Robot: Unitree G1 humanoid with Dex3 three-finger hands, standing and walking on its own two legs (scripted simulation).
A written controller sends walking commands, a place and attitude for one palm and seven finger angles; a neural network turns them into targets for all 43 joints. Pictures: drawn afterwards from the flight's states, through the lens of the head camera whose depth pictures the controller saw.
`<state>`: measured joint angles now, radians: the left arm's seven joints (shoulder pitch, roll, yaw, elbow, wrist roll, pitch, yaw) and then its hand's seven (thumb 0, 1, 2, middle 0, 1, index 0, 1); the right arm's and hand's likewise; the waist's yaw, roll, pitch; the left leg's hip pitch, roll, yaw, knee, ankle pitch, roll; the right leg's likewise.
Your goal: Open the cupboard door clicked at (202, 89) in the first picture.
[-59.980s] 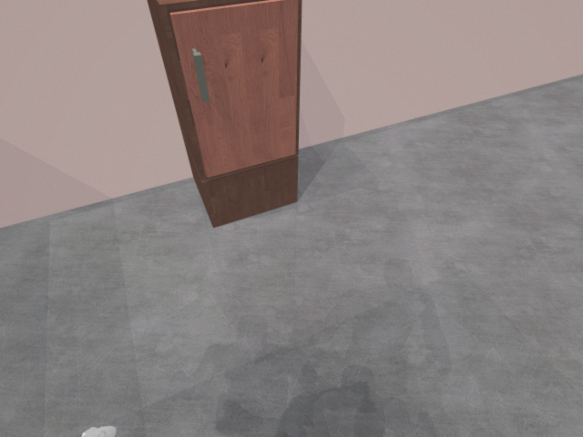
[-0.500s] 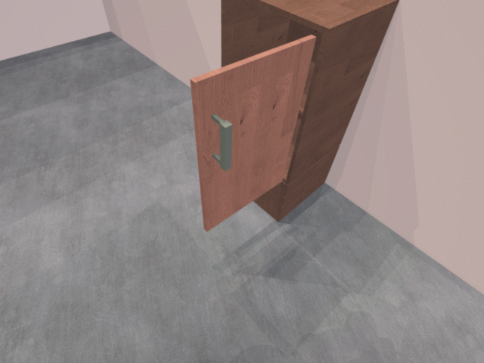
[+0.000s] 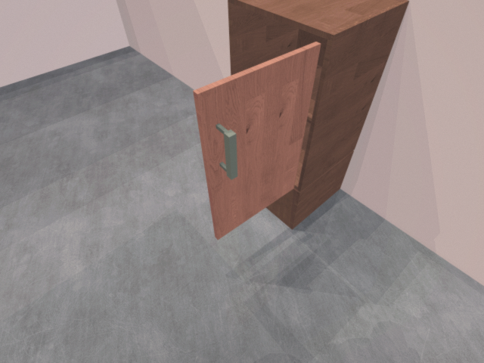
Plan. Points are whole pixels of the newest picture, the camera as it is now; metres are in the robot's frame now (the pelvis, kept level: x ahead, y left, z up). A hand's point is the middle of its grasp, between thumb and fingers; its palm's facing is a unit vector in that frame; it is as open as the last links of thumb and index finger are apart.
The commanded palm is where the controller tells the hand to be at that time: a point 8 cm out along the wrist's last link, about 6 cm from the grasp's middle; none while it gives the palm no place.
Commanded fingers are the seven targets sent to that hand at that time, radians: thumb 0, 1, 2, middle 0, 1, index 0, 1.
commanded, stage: let the arm hang, fingers relaxed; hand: left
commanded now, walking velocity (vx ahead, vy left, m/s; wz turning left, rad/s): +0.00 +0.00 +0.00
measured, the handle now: (226, 151) +0.60 +0.08 -0.03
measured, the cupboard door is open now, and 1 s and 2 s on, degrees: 87 87 87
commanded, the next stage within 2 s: look to check the result in 0.28 s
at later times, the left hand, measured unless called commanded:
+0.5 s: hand out of the picture -0.01 +0.16 -0.17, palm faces +0.04 -0.98 -0.20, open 7.4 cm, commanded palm none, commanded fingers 0.00 0.90 0.90 -0.20 -0.30 -0.20 -0.30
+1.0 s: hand out of the picture +0.01 +0.16 -0.17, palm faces +0.03 -0.98 -0.19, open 7.4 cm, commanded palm none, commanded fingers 0.00 0.90 0.90 -0.20 -0.30 -0.20 -0.30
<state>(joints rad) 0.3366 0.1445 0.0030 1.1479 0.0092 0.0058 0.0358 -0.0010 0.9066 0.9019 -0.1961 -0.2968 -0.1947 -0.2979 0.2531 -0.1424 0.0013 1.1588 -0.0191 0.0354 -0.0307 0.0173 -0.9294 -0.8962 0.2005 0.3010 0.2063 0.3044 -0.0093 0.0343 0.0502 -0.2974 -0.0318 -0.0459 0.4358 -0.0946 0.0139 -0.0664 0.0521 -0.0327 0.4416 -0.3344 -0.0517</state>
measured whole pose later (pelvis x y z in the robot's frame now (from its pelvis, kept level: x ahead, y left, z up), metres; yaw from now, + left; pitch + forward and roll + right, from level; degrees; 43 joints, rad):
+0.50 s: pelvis +0.02 -0.01 +0.00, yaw -1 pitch -2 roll +0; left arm 0.32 0.13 0.01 1.14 0.01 0.00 0.04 0.00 0.91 0.90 -0.20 -0.30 -0.20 -0.30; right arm 0.25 -0.14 0.00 1.15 -0.02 0.02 -0.04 0.01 -0.92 -0.90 0.20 0.30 0.20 0.30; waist -0.01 0.01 0.07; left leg -0.27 -0.02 -0.04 0.45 -0.14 0.00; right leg -0.02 0.06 -0.02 0.40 -0.34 -0.06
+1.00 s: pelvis +0.03 -0.01 +0.00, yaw -1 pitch -2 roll +0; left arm 0.30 0.14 0.01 1.13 0.01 0.00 0.04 0.00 0.90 0.90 -0.20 -0.30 -0.20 -0.30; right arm 0.22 -0.16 0.00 1.15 -0.02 0.01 -0.04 0.00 -0.92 -0.90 0.20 0.30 0.20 0.30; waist 0.00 0.00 0.06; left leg -0.25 -0.03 -0.04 0.43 -0.14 0.00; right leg 0.00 0.06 -0.02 0.38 -0.34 -0.06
